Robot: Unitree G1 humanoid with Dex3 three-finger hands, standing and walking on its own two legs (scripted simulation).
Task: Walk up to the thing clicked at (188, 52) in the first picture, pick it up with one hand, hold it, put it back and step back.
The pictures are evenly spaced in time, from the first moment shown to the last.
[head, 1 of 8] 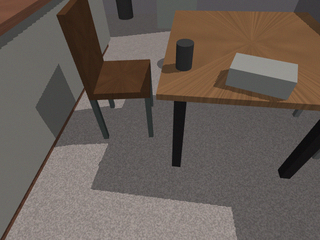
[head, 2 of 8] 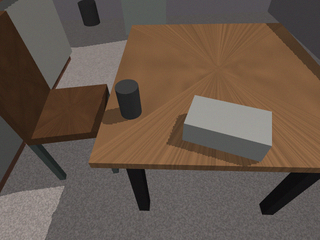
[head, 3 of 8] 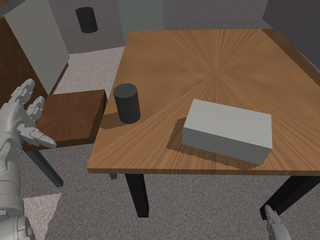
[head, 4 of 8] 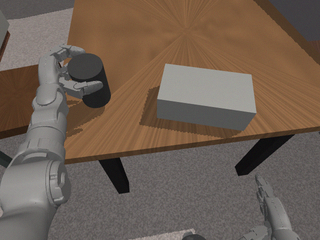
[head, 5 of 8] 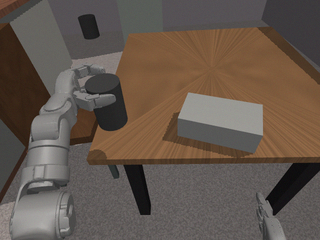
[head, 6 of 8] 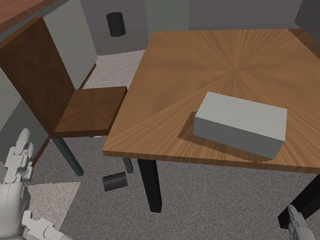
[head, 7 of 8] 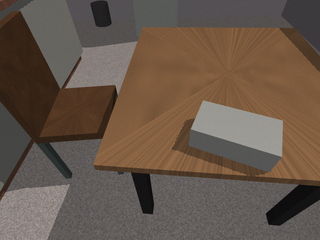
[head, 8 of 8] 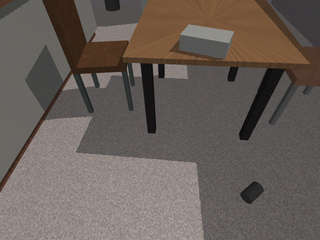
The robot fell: no
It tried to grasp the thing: yes
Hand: left
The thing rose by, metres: 0.21
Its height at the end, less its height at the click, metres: -0.75
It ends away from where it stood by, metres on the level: 0.89
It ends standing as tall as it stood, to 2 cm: no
